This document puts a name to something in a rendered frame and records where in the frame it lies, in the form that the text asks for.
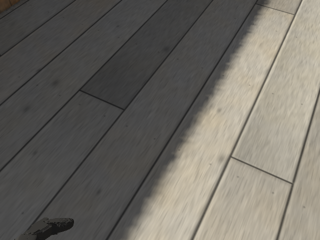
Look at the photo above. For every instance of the robot left hand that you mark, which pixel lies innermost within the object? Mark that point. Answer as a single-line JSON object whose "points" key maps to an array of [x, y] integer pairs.
{"points": [[46, 227]]}

